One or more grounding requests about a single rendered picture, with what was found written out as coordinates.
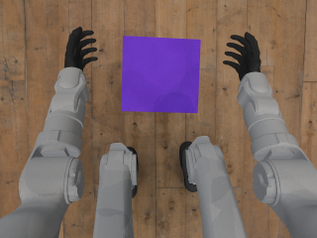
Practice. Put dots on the robot right thigh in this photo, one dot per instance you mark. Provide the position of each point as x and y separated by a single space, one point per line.
220 213

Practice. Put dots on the robot right forearm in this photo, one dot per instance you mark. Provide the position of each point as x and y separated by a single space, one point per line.
269 135

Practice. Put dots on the right robot upper arm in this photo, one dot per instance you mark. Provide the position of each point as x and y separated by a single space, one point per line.
289 187

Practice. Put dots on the robot left forearm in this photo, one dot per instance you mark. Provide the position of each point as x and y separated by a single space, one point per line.
61 136

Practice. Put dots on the robot left thigh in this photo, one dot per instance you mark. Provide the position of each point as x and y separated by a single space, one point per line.
114 209

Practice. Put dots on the left robot upper arm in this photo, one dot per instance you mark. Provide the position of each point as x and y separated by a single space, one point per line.
49 185

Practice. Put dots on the right robot hand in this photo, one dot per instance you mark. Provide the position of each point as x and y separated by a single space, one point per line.
249 60

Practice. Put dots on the carton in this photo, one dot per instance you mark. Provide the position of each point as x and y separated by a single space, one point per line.
160 74

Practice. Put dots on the robot thigh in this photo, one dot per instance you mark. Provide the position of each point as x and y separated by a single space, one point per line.
114 209
220 213

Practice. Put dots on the left robot hand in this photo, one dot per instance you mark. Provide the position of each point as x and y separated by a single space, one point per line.
74 54

